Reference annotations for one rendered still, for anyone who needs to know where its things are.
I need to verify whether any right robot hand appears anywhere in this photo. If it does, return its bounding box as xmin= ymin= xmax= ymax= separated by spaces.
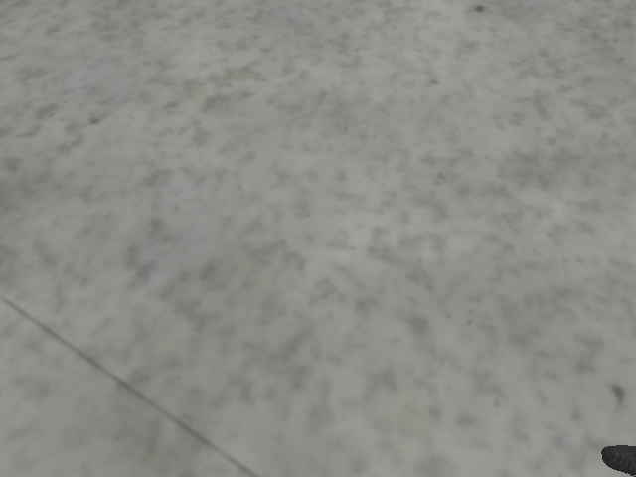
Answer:
xmin=601 ymin=445 xmax=636 ymax=477

